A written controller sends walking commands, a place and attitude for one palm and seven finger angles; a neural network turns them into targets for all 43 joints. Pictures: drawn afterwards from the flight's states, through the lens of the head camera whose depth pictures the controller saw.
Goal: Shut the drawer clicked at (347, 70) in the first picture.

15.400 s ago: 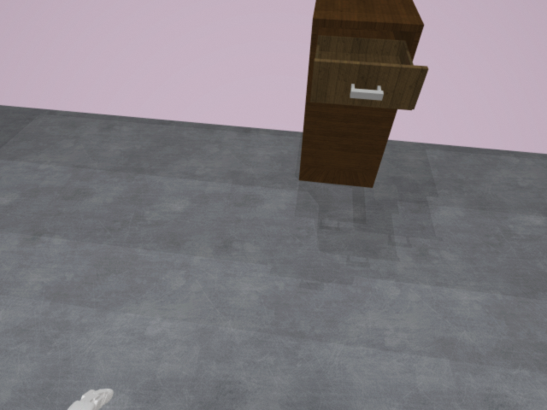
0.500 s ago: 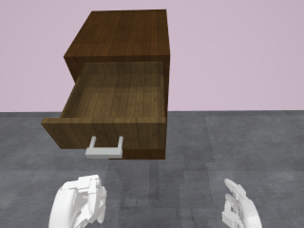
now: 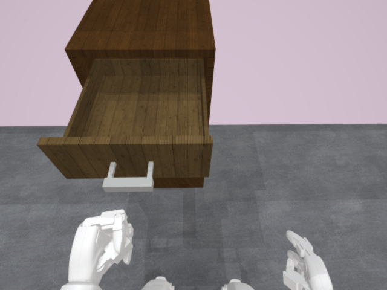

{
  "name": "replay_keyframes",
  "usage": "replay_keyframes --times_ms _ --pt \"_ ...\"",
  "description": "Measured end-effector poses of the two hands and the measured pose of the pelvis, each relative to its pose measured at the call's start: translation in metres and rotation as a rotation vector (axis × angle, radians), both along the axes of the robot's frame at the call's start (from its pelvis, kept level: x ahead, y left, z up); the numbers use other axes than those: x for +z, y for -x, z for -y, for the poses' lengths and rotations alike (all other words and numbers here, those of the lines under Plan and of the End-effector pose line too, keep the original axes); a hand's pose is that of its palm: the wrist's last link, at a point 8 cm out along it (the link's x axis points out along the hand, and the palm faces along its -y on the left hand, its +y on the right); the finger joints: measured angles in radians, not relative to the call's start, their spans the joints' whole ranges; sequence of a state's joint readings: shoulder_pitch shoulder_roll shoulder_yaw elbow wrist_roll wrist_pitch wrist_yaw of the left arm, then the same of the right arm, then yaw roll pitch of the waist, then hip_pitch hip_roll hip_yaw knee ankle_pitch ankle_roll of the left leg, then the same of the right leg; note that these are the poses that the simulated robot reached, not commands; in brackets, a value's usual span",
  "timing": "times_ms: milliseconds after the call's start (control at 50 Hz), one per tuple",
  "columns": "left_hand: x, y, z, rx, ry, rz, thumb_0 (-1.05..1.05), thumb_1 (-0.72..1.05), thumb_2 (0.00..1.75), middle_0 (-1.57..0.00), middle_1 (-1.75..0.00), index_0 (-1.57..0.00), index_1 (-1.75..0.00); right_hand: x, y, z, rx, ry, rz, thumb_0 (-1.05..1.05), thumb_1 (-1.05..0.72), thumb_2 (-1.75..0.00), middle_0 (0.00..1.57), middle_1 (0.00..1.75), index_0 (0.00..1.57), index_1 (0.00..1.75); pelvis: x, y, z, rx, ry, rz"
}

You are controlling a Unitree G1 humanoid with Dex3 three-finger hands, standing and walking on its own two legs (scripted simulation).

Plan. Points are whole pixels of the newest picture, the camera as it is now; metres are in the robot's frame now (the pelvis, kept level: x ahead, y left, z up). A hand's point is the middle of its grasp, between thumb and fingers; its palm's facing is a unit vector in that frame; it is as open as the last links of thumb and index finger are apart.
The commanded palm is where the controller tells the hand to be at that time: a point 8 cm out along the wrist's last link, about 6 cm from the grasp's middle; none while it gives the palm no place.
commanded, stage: bring the fist close to the handle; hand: left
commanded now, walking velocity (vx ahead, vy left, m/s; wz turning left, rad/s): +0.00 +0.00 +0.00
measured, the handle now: (130, 175) +0.35 +0.15 +0.02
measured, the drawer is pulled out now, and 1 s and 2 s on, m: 0.29 0.29 0.20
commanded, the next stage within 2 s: push the drawer shut in 0.84 s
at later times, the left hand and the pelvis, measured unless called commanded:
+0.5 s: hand (142, 222) +0.25 +0.11 +0.02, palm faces +0.01 -1.00 +0.00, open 3.3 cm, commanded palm +0.22 +0.16 +0.02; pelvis -0.02 +0.01 -0.03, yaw +0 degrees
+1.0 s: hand (150, 223) +0.25 +0.10 +0.02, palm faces +0.01 -1.00 -0.03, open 3.3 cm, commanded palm +0.23 +0.16 +0.02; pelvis -0.01 +0.00 -0.02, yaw +0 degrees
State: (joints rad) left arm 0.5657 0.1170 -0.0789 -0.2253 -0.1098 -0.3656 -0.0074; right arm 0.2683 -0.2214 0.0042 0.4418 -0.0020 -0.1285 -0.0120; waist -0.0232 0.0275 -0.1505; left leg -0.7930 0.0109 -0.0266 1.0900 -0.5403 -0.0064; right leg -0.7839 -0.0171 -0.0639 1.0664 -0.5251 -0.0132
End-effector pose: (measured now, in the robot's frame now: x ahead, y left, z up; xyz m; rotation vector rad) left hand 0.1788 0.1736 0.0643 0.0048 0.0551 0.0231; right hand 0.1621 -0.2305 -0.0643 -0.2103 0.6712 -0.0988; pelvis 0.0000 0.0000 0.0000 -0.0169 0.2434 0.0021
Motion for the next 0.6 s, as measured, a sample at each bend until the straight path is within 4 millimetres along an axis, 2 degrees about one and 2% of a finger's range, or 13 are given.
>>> replay_keyframes --times_ms 140,240,340,500,600 --pt "-0.005 -0.009 0.000 0.000 0.016 0.062 0.02 0.91 0.90 -1.40 -1.60 -1.40 -1.60 -0.012 0.005 -0.012 0.021 -0.005 -0.021 0.02 -0.90 -0.90 0.20 0.30 0.20 0.30 -0.010 0.006 -0.009 0.000 0.009 -0.025" --pt "-0.021 -0.012 0.007 -0.037 0.011 0.021 0.02 0.91 0.90 -1.40 -1.60 -1.40 -1.60 -0.019 0.006 -0.021 0.031 -0.012 -0.032 0.02 -0.90 -0.90 0.20 0.30 0.20 0.30 -0.015 0.010 -0.013 -0.002 0.010 -0.036" --pt "-0.035 -0.023 0.005 -0.016 0.000 0.021 0.02 0.90 0.90 -1.40 -1.60 -1.40 -1.60 -0.026 0.006 -0.025 0.042 -0.006 -0.047 0.02 -0.90 -0.90 0.20 0.30 0.20 0.30 -0.021 0.014 -0.014 -0.002 0.011 -0.052" --pt "-0.041 -0.048 0.007 -0.018 0.002 0.063 0.02 0.90 0.90 -1.40 -1.60 -1.40 -1.60 -0.039 0.009 -0.024 0.047 -0.005 -0.096 0.02 -0.90 -0.90 0.20 0.30 0.20 0.30 -0.027 0.017 -0.014 0.001 0.017 -0.079" --pt "-0.037 -0.045 0.018 -0.042 0.006 0.021 0.02 0.91 0.90 -1.40 -1.60 -1.39 -1.60 -0.037 0.012 -0.022 0.023 -0.022 -0.110 0.02 -0.90 -0.90 0.20 0.30 0.20 0.30 -0.022 0.012 -0.014 -0.004 0.012 -0.073"
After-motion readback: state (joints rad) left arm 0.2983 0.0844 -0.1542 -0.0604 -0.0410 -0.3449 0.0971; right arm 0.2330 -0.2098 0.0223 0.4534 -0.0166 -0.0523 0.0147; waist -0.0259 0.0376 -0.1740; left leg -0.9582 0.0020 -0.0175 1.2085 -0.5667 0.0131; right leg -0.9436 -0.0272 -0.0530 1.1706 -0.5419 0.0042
